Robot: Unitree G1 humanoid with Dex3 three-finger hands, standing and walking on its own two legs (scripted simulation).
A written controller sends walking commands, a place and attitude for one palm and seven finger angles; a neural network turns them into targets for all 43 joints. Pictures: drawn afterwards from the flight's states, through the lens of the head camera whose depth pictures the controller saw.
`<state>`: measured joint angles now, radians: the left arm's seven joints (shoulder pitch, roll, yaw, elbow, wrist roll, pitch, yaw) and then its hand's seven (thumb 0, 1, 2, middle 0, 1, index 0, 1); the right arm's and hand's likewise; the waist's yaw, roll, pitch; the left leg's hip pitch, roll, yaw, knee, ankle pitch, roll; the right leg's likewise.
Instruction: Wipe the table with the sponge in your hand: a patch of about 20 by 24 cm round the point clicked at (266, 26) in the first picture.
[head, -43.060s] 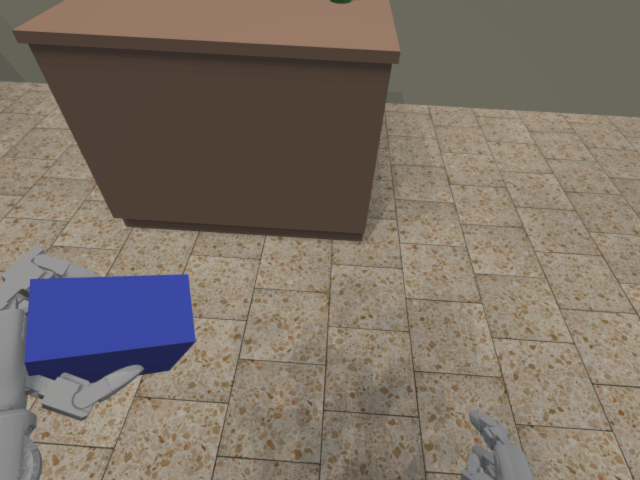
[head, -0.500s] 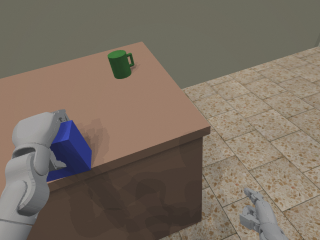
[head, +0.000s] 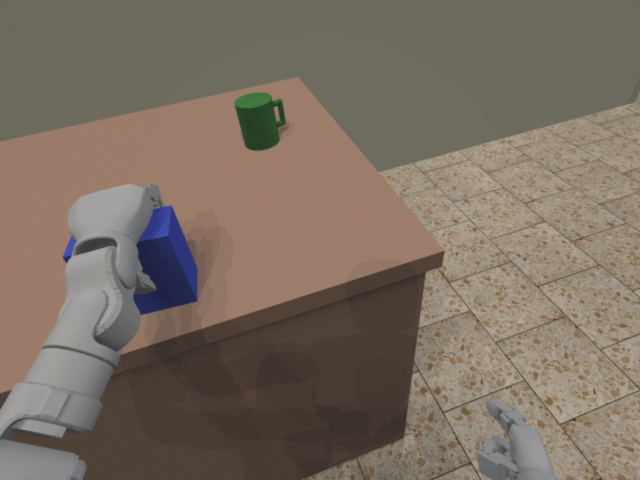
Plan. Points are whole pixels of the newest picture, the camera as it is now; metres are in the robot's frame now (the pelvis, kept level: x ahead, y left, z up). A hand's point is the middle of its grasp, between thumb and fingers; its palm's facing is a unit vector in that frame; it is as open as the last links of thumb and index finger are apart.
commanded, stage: wipe forward along the middle lane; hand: left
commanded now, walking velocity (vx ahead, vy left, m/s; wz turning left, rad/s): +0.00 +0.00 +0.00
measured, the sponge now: (145, 275) +0.33 +0.29 +0.11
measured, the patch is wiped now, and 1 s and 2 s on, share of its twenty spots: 0.85 0.85 0.95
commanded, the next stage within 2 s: slide back across to the first lane in 1.10 s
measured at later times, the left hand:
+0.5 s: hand (140, 222) +0.38 +0.30 +0.16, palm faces +0.01 -0.01 -1.00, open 10.6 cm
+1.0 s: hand (138, 203) +0.42 +0.32 +0.16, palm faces -0.08 +0.01 -1.00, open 10.6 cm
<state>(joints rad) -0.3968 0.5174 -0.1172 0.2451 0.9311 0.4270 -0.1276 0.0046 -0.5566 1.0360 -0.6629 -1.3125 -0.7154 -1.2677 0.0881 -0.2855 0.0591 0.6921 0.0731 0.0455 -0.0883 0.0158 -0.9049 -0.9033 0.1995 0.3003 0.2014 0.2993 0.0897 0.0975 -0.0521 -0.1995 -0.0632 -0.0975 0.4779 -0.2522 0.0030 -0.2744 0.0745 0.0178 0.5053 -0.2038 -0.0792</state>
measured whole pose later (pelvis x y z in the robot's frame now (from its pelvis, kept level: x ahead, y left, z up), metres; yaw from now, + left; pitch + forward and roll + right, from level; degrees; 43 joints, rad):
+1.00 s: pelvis +0.02 +0.00 +0.00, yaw +0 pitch +5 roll +0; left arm -0.67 0.65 -0.01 0.72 0.96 0.19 -0.13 0.02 -0.56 1.04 -0.67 -1.31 -0.72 -1.27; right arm 0.22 -0.32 0.02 0.69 0.08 0.13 -0.08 0.01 -0.91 -0.90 0.20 0.30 0.20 0.30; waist 0.01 0.09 -0.07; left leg -0.30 -0.04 -0.09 0.49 -0.28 0.01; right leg -0.35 0.10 0.02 0.47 -0.20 -0.08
